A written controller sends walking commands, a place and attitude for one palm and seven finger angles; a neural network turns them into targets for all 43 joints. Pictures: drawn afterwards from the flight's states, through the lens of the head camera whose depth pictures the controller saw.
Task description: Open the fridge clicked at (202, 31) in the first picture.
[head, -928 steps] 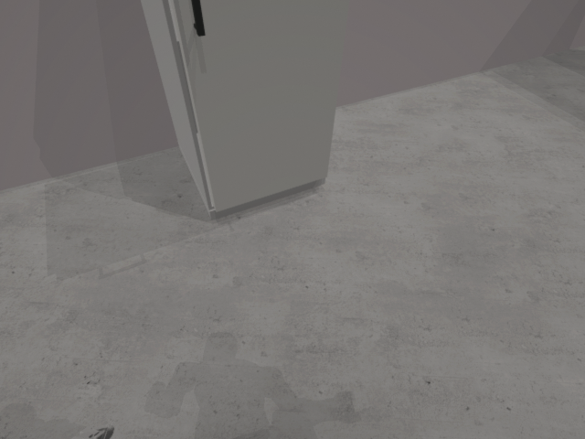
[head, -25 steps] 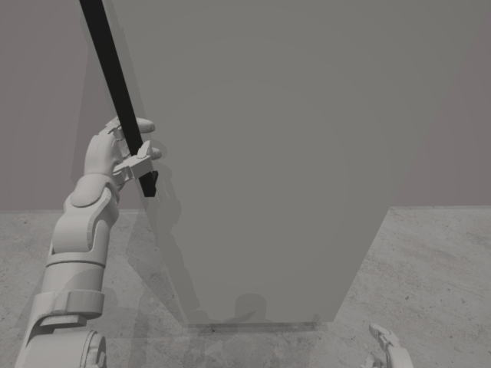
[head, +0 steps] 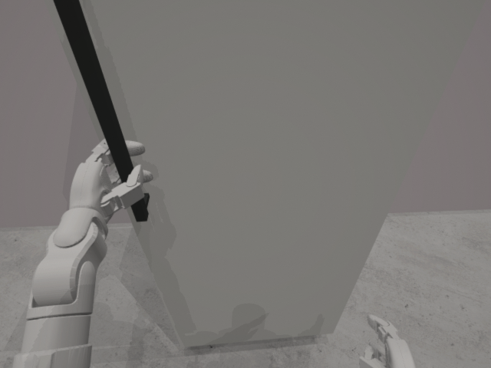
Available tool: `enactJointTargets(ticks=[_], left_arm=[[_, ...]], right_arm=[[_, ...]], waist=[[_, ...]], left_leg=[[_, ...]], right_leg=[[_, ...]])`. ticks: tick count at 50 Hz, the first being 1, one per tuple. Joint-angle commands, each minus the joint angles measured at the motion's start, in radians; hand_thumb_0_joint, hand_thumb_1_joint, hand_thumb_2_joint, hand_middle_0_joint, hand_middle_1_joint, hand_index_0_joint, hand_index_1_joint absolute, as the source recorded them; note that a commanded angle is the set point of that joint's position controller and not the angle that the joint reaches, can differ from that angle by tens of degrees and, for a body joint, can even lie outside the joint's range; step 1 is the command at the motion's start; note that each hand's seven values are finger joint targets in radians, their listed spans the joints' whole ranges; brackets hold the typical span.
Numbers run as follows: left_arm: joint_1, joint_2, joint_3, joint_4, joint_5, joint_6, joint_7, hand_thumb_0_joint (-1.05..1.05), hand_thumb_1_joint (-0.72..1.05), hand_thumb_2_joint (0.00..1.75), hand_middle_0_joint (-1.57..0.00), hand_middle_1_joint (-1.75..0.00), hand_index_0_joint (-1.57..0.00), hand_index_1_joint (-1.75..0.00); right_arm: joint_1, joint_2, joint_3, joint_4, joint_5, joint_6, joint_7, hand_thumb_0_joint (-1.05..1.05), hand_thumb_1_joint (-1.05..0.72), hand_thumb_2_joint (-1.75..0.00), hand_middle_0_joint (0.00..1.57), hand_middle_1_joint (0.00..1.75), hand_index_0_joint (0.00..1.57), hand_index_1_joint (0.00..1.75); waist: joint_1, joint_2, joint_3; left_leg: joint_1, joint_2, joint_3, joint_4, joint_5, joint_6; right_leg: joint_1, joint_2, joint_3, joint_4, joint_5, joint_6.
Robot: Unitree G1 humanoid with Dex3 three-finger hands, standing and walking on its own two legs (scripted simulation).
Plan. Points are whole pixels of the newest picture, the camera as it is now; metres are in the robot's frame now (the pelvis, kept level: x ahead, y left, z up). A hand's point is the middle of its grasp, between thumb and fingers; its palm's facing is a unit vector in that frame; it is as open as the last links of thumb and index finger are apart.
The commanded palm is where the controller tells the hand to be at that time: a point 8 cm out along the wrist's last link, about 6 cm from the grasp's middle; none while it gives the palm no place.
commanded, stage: pull the door a little, standing still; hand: left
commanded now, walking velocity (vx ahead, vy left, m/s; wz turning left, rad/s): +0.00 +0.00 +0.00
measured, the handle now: (115, 121) +0.37 +0.23 +0.26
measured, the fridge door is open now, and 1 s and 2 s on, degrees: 2 26 51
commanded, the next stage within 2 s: walk backward, drawing the door open in 0.22 s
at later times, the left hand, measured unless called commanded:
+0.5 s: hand (135, 244) +0.22 +0.17 +0.17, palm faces +0.18 -0.97 -0.19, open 6.3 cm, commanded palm +0.18 +0.21 +0.18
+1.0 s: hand (160, 318) +0.13 +0.11 +0.17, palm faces +0.27 -0.94 -0.23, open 6.7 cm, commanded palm +0.09 +0.15 +0.18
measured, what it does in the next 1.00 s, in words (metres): walks backwards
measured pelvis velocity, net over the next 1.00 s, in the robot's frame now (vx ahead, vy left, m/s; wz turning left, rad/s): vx -0.10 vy -0.06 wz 0.23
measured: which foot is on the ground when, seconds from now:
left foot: down 0.00-0.82, up 0.84-1.00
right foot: down 0.00-1.00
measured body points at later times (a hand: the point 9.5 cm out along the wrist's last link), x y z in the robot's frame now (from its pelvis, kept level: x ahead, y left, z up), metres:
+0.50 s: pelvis -0.02 +0.00 +0.00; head -0.05 -0.02 +0.45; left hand +0.20 +0.22 +0.18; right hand +0.18 -0.22 -0.07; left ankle -0.02 +0.11 -0.74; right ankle -0.03 -0.09 -0.74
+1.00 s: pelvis -0.10 -0.06 -0.02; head -0.07 -0.06 +0.43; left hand +0.11 +0.16 +0.18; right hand +0.09 -0.26 -0.12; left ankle -0.12 +0.07 -0.72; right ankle -0.04 -0.09 -0.74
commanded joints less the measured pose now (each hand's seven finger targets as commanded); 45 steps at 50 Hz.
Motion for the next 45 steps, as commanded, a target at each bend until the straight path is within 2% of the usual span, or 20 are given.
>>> enactJointTargets(ticks=[1,8,11,15,16,17,18,19,22,24,27,31,33,35,36,38,39,41,42,45], left_arm=[[-0.331,0.161,0.058,-0.228,-0.017,-0.036,-0.019,0.00,0.90,0.90,-0.45,-1.40,-0.45,-1.40],[-0.115,0.123,0.031,-0.379,-0.021,-0.031,-0.023,0.00,0.90,0.90,-0.45,-1.40,-0.45,-1.40],[0.004,0.105,0.028,-0.451,-0.030,-0.024,-0.030,0.00,0.90,0.90,-0.45,-1.40,-0.45,-1.40],[0.174,0.085,0.008,-0.567,-0.039,-0.015,-0.040,0.00,0.90,0.90,-0.45,-1.40,-0.45,-1.40],[0.189,0.120,0.046,-0.600,-0.042,-0.010,-0.038,0.00,0.90,0.90,-0.45,-1.40,-0.45,-1.40],[-0.167,0.443,0.172,-0.689,0.101,-0.197,0.073,0.00,0.90,0.90,-0.45,-1.40,-0.45,-1.40],[0.140,0.206,0.038,-0.468,0.104,-0.233,0.092,0.00,0.90,0.90,-0.45,-1.40,-0.45,-1.40],[0.251,0.152,-0.028,-0.461,0.124,-0.261,0.097,0.00,0.90,0.90,-0.45,-1.40,-0.45,-1.40],[0.233,0.185,-0.042,-0.596,0.145,-0.371,0.124,0.00,0.90,0.90,-0.45,-1.40,-0.45,-1.40],[0.288,0.159,-0.063,-0.625,0.152,-0.417,0.135,0.00,0.90,0.90,-0.45,-1.40,-0.45,-1.40],[0.334,0.146,-0.080,-0.676,0.163,-0.467,0.144,0.00,0.90,0.90,-0.45,-1.40,-0.45,-1.40],[0.365,0.110,-0.096,-0.689,0.178,-0.510,0.148,0.00,0.90,0.90,-0.45,-1.40,-0.45,-1.40],[0.366,0.116,-0.089,-0.717,0.187,-0.522,0.154,0.00,0.90,0.90,-0.45,-1.40,-0.45,-1.40],[0.366,0.105,-0.089,-0.731,0.198,-0.533,0.157,0.00,0.90,0.90,-0.45,-1.40,-0.45,-1.40],[0.372,0.111,-0.081,-0.732,0.200,-0.536,0.159,0.00,0.90,0.90,-0.45,-1.40,-0.45,-1.40],[0.351,0.108,-0.092,-0.746,0.201,-0.540,0.157,0.00,0.90,0.90,-0.45,-1.40,-0.45,-1.40],[0.331,0.113,-0.089,-0.747,0.205,-0.540,0.157,0.00,0.90,0.90,-0.45,-1.40,-0.45,-1.40],[0.304,0.122,-0.079,-0.762,0.208,-0.529,0.164,0.00,0.90,0.90,-0.45,-1.40,-0.45,-1.40],[0.307,0.140,-0.066,-0.771,0.210,-0.522,0.169,0.00,0.90,0.90,-0.45,-1.40,-0.45,-1.40],[0.288,0.094,-0.121,-0.775,0.222,-0.524,0.145,0.00,0.90,0.90,-0.45,-1.40,-0.45,-1.40]], right_arm=[[-0.183,-0.118,-0.033,-0.157,-0.002,-0.050,-0.018,0.00,-0.90,-0.90,0.20,0.30,0.20,0.30],[-0.217,-0.101,-0.025,-0.197,-0.003,-0.039,-0.004,0.00,-0.90,-0.90,0.20,0.30,0.20,0.30],[-0.225,-0.095,-0.019,-0.216,-0.007,-0.036,0.005,0.00,-0.90,-0.90,0.20,0.30,0.20,0.30],[-0.239,-0.088,-0.011,-0.237,-0.005,-0.034,0.020,0.00,-0.90,-0.90,0.20,0.30,0.20,0.30],[-0.242,-0.090,-0.011,-0.241,-0.007,-0.034,0.020,0.00,-0.90,-0.90,0.20,0.30,0.20,0.30],[-0.132,-0.112,-0.009,-0.281,-0.037,-0.019,0.009,0.00,-0.90,-0.90,0.20,0.30,0.20,0.30],[-0.149,-0.105,-0.030,-0.227,-0.058,0.002,0.001,0.00,-0.90,-0.90,0.20,0.30,0.20,0.30],[-0.137,-0.099,-0.029,-0.248,-0.062,0.021,0.009,0.00,-0.90,-0.90,0.20,0.30,0.20,0.30],[-0.122,-0.086,-0.028,-0.261,-0.065,0.041,0.007,0.00,-0.90,-0.90,0.20,0.30,0.20,0.30],[-0.119,-0.088,-0.030,-0.271,-0.072,0.047,0.004,0.00,-0.90,-0.90,0.20,0.30,0.20,0.30],[-0.124,-0.089,-0.035,-0.285,-0.081,0.044,0.004,0.00,-0.90,-0.90,0.20,0.30,0.20,0.30],[-0.143,-0.078,-0.047,-0.288,-0.101,0.034,0.008,0.00,-0.90,-0.90,0.20,0.30,0.20,0.30],[-0.153,-0.080,-0.059,-0.277,-0.110,0.022,0.004,0.00,-0.90,-0.90,0.20,0.30,0.20,0.30],[-0.160,-0.069,-0.069,-0.260,-0.117,0.000,0.006,0.00,-0.90,-0.90,0.20,0.30,0.20,0.30],[-0.165,-0.064,-0.072,-0.250,-0.117,-0.013,0.006,0.00,-0.90,-0.90,0.20,0.30,0.20,0.30],[-0.168,-0.058,-0.075,-0.234,-0.110,-0.033,0.004,0.00,-0.90,-0.90,0.20,0.30,0.20,0.30],[-0.165,-0.047,-0.076,-0.224,-0.110,-0.038,0.001,0.00,-0.90,-0.90,0.20,0.30,0.20,0.30],[-0.122,-0.023,-0.082,-0.203,-0.101,-0.045,0.000,0.00,-0.90,-0.90,0.20,0.30,0.20,0.30],[-0.113,-0.030,-0.090,-0.195,-0.095,-0.053,0.002,0.00,-0.90,-0.90,0.20,0.30,0.20,0.30],[-0.077,-0.007,-0.070,-0.201,-0.109,-0.079,-0.009,0.00,-0.90,-0.90,0.20,0.30,0.20,0.30]], waist=[[0.022,-0.012,-0.175],[0.047,0.005,-0.212],[0.055,-0.031,-0.210],[0.062,-0.013,-0.174],[0.068,-0.027,-0.175],[-0.022,0.002,0.029],[-0.030,-0.124,0.017],[-0.020,-0.174,-0.022],[-0.035,-0.075,-0.102],[-0.039,0.012,-0.129],[-0.032,0.077,-0.163],[-0.029,0.068,-0.087],[-0.030,0.075,-0.064],[-0.027,0.070,-0.068],[-0.022,0.049,-0.083],[-0.028,0.018,-0.098],[-0.030,-0.035,-0.099],[-0.038,-0.170,-0.116],[-0.028,-0.198,-0.131],[-0.031,-0.138,-0.122]], left_leg=[[0.105,-0.012,-0.057,-0.003,0.440,0.015],[0.116,-0.008,-0.053,-0.001,0.486,0.013],[0.106,-0.008,-0.052,0.002,0.481,0.015],[0.086,-0.004,-0.047,0.007,0.465,0.017],[0.079,-0.006,-0.047,0.009,0.448,0.020],[0.003,0.000,-0.049,0.051,0.342,0.024],[0.006,0.010,-0.068,0.115,0.299,0.031],[0.014,0.003,-0.065,0.135,0.259,0.032],[0.050,0.015,-0.070,0.109,0.264,0.029],[0.074,0.044,-0.095,0.057,0.376,0.034],[0.088,0.084,-0.155,0.008,0.541,0.038],[-0.063,0.154,-0.268,-0.113,0.317,0.058],[-0.142,0.201,-0.362,-0.178,0.186,0.084],[-0.167,0.222,-0.394,-0.174,0.160,0.104],[-0.173,0.214,-0.378,-0.143,0.172,0.101],[-0.224,0.161,-0.306,-0.098,0.033,0.070],[-0.250,0.117,-0.244,-0.046,-0.060,0.049],[-0.242,0.006,-0.050,0.202,-0.071,-0.007],[-0.248,-0.011,-0.014,0.368,-0.116,-0.018],[-0.340,0.017,-0.014,0.546,-0.172,-0.018]], right_leg=[[0.001,0.001,0.006,-0.009,0.473,0.014],[0.041,-0.009,0.003,0.008,0.519,0.015],[0.048,-0.009,0.000,0.017,0.545,0.021],[0.033,-0.010,-0.001,0.025,0.537,0.026],[0.031,-0.009,0.001,0.022,0.530,0.029],[-0.144,-0.083,0.120,-0.089,0.513,0.058],[-0.205,-0.128,0.121,-0.098,0.483,0.039],[-0.215,-0.145,0.128,-0.104,0.463,0.045],[-0.211,-0.170,0.096,-0.070,0.411,0.034],[-0.203,-0.126,0.054,-0.026,0.348,0.044],[-0.166,-0.070,0.011,0.057,0.306,0.059],[-0.192,-0.028,0.025,0.136,0.024,0.058],[-0.196,-0.017,0.046,0.213,-0.070,0.053],[-0.189,-0.021,0.073,0.200,-0.090,0.046],[-0.166,-0.030,0.079,0.147,-0.052,0.042],[-0.130,-0.062,0.087,0.069,0.018,0.032],[-0.145,-0.102,0.114,0.002,-0.024,0.015],[-0.198,-0.252,0.192,-0.167,-0.170,-0.049],[-0.210,-0.304,0.207,-0.192,-0.125,-0.072],[-0.123,-0.301,0.087,-0.047,0.210,-0.139]])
